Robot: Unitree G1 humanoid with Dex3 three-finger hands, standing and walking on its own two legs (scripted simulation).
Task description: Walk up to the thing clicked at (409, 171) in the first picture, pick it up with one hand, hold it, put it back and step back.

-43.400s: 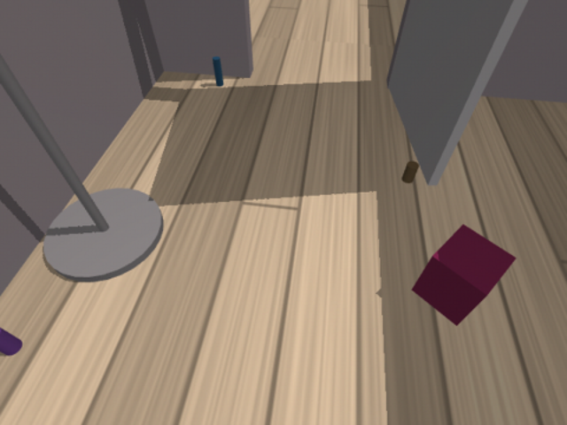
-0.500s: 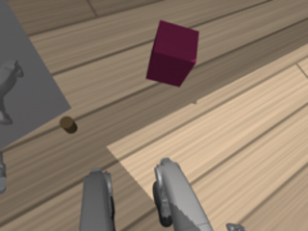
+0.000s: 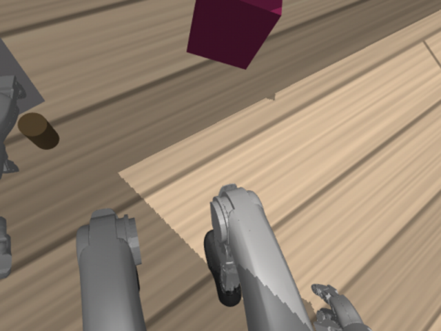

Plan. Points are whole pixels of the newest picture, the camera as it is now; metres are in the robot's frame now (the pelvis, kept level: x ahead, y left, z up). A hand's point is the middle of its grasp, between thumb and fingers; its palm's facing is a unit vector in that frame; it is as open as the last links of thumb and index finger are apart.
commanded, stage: approach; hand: left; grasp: from above
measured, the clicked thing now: (40, 132) +0.56 +0.28 -0.33
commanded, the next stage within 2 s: close in in 0.96 s
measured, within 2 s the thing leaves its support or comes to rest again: neither
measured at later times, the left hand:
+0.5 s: hand out of the picture +0.52 +0.31 -0.18, palm faces -0.48 -0.04 -0.88, open 14.4 cm
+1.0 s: hand (24, 113) +0.55 +0.27 -0.21, palm faces -0.43 -0.05 -0.90, open 14.2 cm
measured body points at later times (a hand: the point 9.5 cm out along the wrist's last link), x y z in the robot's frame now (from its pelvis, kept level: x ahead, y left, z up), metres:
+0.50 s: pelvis +0.01 +0.00 -0.05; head +0.26 +0.05 +0.32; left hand +0.54 +0.30 -0.13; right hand +0.05 -0.27 -0.16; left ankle +0.10 +0.12 -0.35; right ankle +0.12 -0.14 -0.35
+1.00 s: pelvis +0.02 +0.01 -0.04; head +0.29 +0.07 +0.31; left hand +0.57 +0.27 -0.16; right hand +0.06 -0.28 -0.12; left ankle +0.10 +0.12 -0.35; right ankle +0.12 -0.14 -0.35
